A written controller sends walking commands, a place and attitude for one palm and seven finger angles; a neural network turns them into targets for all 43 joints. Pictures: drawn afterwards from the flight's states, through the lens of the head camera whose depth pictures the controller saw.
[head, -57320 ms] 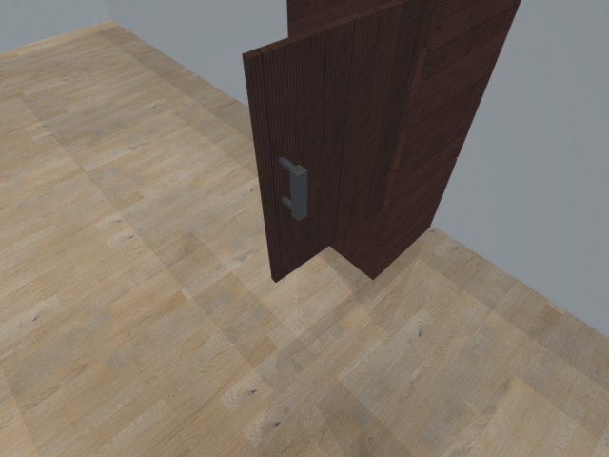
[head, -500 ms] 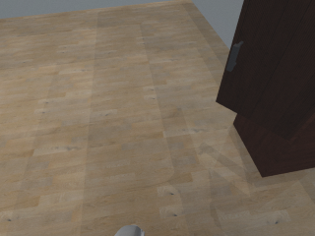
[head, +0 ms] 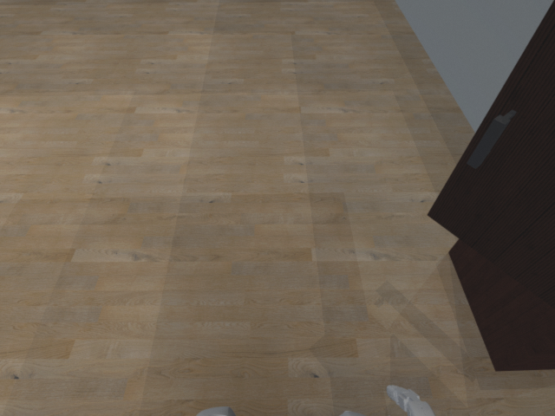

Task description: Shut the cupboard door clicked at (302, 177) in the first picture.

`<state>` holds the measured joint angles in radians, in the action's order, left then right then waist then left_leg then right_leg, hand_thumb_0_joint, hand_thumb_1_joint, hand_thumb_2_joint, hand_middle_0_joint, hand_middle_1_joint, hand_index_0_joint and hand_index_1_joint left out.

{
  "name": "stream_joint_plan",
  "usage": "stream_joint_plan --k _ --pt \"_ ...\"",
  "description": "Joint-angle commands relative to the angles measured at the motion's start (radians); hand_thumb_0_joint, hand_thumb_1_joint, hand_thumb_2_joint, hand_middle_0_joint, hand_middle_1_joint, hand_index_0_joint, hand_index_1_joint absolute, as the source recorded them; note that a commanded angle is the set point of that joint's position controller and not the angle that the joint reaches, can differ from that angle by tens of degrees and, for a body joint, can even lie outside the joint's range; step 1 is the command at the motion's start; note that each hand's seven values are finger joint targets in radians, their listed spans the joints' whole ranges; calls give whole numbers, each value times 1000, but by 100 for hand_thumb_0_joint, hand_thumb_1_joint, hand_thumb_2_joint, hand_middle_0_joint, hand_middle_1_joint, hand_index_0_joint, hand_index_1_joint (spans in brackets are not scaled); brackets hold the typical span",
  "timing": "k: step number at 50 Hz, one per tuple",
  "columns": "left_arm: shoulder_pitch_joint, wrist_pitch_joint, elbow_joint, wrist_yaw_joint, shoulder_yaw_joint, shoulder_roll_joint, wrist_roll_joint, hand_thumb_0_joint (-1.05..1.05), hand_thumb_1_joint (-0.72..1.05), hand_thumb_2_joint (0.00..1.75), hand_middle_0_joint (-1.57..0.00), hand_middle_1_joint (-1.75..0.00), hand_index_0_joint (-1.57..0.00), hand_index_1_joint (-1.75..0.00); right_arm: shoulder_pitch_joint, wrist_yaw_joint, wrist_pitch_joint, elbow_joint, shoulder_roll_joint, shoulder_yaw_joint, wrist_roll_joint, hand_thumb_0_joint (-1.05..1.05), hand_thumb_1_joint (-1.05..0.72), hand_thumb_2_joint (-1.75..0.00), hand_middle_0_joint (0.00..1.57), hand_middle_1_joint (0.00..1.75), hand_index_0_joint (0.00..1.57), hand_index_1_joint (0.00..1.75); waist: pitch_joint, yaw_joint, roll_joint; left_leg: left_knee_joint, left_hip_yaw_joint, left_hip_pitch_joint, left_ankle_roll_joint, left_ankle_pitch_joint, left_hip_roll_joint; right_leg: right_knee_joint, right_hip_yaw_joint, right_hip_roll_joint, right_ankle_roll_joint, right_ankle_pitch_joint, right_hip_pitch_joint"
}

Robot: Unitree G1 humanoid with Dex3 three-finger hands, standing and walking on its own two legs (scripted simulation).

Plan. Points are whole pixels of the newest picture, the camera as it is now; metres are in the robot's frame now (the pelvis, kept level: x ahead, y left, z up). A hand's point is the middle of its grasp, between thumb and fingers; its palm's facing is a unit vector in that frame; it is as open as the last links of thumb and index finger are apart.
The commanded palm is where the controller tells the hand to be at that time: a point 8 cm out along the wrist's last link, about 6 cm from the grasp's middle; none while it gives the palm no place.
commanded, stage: turn to face it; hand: left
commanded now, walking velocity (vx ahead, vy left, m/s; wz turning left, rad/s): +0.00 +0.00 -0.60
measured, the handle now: (492, 139) +0.68 -0.36 +0.00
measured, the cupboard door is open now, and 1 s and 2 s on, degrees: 38 38 38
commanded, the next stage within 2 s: take the last steps up to it in 1.12 s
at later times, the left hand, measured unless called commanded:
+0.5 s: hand (181, 351) +0.22 +0.21 -0.16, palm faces -0.27 -0.93 -0.25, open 7.4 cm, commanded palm none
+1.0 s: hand (240, 341) +0.25 +0.11 -0.15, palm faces -0.57 -0.79 -0.23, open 7.4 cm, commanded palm none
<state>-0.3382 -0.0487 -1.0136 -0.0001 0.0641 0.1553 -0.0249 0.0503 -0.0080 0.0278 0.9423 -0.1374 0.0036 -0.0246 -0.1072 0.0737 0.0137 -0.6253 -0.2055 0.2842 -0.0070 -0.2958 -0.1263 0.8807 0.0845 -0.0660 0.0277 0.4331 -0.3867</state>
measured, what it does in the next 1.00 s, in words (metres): steps on the spot, turning right: right foot, then left foot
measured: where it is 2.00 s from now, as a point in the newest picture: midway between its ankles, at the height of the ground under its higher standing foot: outside the picture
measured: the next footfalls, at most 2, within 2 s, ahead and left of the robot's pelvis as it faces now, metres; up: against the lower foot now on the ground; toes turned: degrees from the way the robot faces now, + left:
right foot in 0.06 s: +0.08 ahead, -0.11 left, +0.00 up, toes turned -7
left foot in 0.40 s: +0.13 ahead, +0.12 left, +0.00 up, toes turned -14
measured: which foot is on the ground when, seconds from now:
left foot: down 0.00-0.06, up 0.08-0.38, down 0.40-0.76, up 0.78-1.00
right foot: up 0.00-0.04, down 0.06-0.40, up 0.42-0.74, down 0.76-1.00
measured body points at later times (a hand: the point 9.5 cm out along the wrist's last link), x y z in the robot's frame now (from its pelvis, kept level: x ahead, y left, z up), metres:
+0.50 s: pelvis +0.06 +0.02 +0.01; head +0.11 +0.03 +0.46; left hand +0.24 +0.26 -0.14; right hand +0.06 -0.26 -0.11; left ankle +0.09 +0.13 -0.73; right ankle +0.01 -0.10 -0.67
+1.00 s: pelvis +0.06 +0.01 +0.01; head +0.09 -0.02 +0.46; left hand +0.28 +0.15 -0.13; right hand -0.04 -0.24 -0.14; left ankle +0.14 +0.11 -0.68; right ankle +0.00 -0.10 -0.73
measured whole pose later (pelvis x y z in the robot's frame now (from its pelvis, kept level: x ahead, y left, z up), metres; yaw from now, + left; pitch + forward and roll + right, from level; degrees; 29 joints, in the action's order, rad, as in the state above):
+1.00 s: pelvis +0.06 +0.01 +0.01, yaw -35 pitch +0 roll +0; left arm -0.17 -0.06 -0.89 0.00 0.04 0.20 -0.03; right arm 0.22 -0.01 0.05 0.91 -0.24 -0.04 -0.01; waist -0.08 -0.03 0.01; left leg -0.92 -0.05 0.43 -0.06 -0.43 -0.07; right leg 0.54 -0.03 0.01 0.00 0.27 -0.27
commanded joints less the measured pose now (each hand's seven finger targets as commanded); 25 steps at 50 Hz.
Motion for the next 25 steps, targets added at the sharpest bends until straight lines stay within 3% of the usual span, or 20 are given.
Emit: stream_joint_plan --k 1,2,3,4,5,6,7,9,11,14,16,18,19,20,21,22,23,25 --pt "-143 11 49 -8 38 77 -9 0 90 90 -20 -30 -20 -30 -48 -17 12 -66 -212 -86 2 0 -90 -90 20 30 20 30 9 17 62 115 59 181 49 -207 -157 -223 8 41 -15 -187 135" --pt "-143 21 62 -4 49 139 -14 0 90 90 -20 -30 -20 -30 -45 -14 16 -82 -172 -84 8 0 -90 -90 20 30 20 30 -6 31 -108 -75 -4 213 2 -251 -44 -384 -182 -34 -56 -208 109" --pt "-135 33 84 5 63 238 -20 0 90 90 -20 -30 -20 -30 -37 -7 17 -116 -102 -75 16 0 -90 -90 20 30 20 30 18 40 -357 -376 -1 289 -41 -362 110 -618 -551 -234 -164 -279 97" --pt "-137 36 99 17 57 263 -9 0 90 90 -20 -30 -20 -30 -57 -6 24 -137 -122 -73 12 0 -90 -90 20 30 20 30 43 41 -285 -525 151 285 -36 -372 113 -706 -680 -292 -233 -232 70" --pt "-59 40 112 27 64 255 -11 0 90 90 -20 -30 -20 -30 -50 -8 18 -133 -127 -80 12 0 -90 -90 20 30 20 30 63 2 -309 -584 221 346 -31 -277 94 -682 -677 -264 -244 -229 133" --pt "-4 41 120 31 62 222 -8 0 90 90 -20 -30 -20 -30 -28 -11 8 -123 -152 -82 11 0 -90 -90 20 30 20 30 95 -21 -264 -576 244 350 -33 -202 70 -612 -580 -232 -243 -327 189" --pt "23 43 127 31 60 205 -7 0 90 90 -20 -30 -20 -30 -1 -12 1 -108 -151 -80 11 0 -90 -90 20 30 20 30 149 -37 -217 -545 238 321 -39 -166 65 -557 -488 -199 -233 -443 234" --pt "39 43 131 33 63 200 -10 0 90 90 -20 -30 -20 -30 33 -14 -5 -91 -133 -72 14 0 -90 -90 20 30 20 30 210 -44 -148 -418 214 256 -46 -167 72 -496 -416 -175 -229 -601 293" --pt "18 41 125 28 65 216 -7 0 90 90 -20 -30 -20 -30 22 -18 -6 -96 -114 -65 15 0 -90 -90 20 30 20 30 202 -24 -107 -291 193 225 -51 -164 98 -475 -413 -157 -231 -726 323" --pt "31 33 124 25 70 240 -7 0 90 90 -20 -30 -20 -30 47 -23 -8 -109 -126 -64 23 0 -90 -90 20 30 20 30 202 -24 -141 -161 195 187 -49 -152 107 -460 -440 -149 -227 -766 349" --pt "83 23 144 22 72 252 -4 0 90 90 -20 -30 -20 -30 98 -28 -12 -107 -138 -62 24 0 -90 -90 20 30 20 30 192 -52 -146 -20 198 101 -46 -92 109 -437 -440 -123 -201 -721 285" --pt "144 16 164 17 63 236 6 0 90 90 -20 -30 -20 -30 180 -32 -24 -84 -169 -63 22 0 -90 -90 20 30 20 30 192 -99 -102 220 201 -125 -39 92 89 -381 -410 -56 -128 -576 114" --pt "140 13 183 10 53 188 13 0 90 90 -20 -30 -20 -30 204 -33 -35 -85 -242 -74 13 0 -90 -90 20 30 20 30 210 -99 100 326 374 -241 12 175 -82 -270 -311 64 -67 -319 -30" --pt "143 13 214 -3 41 161 15 0 90 90 -20 -30 -20 -30 221 -36 -33 -102 -331 -87 -2 0 -90 -90 20 30 20 30 168 -102 320 368 560 -250 136 341 -314 -42 -150 144 -12 139 -166" --pt "179 10 224 -10 44 200 2 0 90 90 -20 -30 -20 -30 222 -39 -30 -107 -332 -84 -11 0 -90 -90 20 30 20 30 133 -115 220 349 576 -158 205 382 -357 147 -152 112 -1 179 -158" --pt "201 6 212 -15 53 204 -5 0 90 90 -20 -30 -20 -30 206 -42 -35 -105 -309 -77 -15 0 -90 -90 20 30 20 30 105 -95 194 325 520 -134 193 521 -301 247 -161 96 9 135 -176" --pt "185 1 206 -21 54 201 0 0 90 90 -20 -30 -20 -30 174 -43 -35 -118 -293 -70 -13 0 -90 -90 20 30 20 30 97 -72 177 292 414 -142 175 601 -255 284 -149 78 16 98 -180" --pt "194 -6 209 -31 40 184 5 0 90 90 -20 -30 -20 -30 162 -44 -36 -123 -276 -65 -13 0 -90 -90 20 30 20 30 113 -67 145 252 282 -200 149 693 -200 241 -109 61 27 51 -177"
